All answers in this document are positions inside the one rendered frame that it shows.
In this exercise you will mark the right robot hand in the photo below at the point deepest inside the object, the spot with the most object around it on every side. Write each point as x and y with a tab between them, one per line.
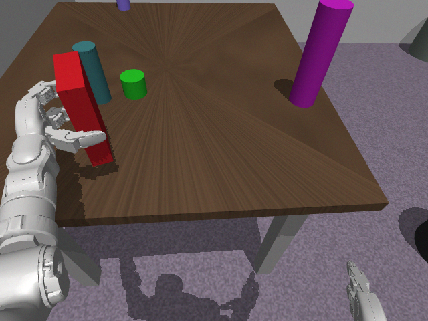
364	304

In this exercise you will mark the left robot arm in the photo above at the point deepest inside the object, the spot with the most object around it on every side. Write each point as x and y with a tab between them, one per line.
33	277

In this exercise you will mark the left robot hand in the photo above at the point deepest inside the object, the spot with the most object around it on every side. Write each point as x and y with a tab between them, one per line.
31	118

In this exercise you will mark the table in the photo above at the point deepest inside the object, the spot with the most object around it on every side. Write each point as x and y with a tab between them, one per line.
216	136

